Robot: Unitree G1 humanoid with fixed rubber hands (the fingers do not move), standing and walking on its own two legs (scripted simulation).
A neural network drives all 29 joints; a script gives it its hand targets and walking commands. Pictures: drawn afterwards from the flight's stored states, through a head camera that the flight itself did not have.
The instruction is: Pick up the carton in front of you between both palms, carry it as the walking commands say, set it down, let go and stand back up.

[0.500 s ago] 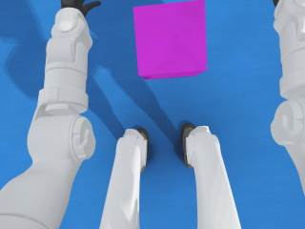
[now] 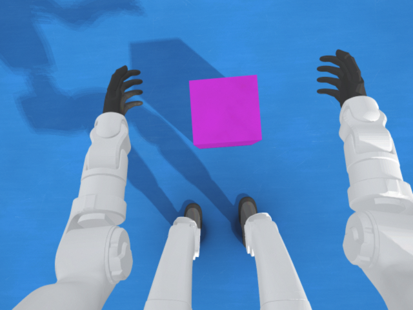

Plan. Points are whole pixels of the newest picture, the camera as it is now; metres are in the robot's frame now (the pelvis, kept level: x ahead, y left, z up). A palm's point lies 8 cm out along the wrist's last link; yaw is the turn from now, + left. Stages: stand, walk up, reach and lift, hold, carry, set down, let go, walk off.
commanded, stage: let go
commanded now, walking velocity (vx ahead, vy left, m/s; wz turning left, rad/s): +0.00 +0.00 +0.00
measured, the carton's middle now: (224, 117) +0.50 -0.02 -0.56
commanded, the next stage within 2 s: stand in 1.10 s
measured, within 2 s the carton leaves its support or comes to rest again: neither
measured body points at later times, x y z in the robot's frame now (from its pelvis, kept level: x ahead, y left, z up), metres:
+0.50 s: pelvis +0.05 +0.01 +0.08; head +0.17 +0.01 +0.51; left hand +0.29 +0.24 -0.01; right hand +0.29 -0.23 -0.02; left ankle +0.04 +0.13 -0.65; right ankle +0.06 -0.11 -0.65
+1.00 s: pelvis +0.06 +0.01 +0.09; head +0.07 +0.01 +0.54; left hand +0.24 +0.24 +0.02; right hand +0.23 -0.22 +0.02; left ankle +0.04 +0.13 -0.65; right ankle +0.06 -0.11 -0.65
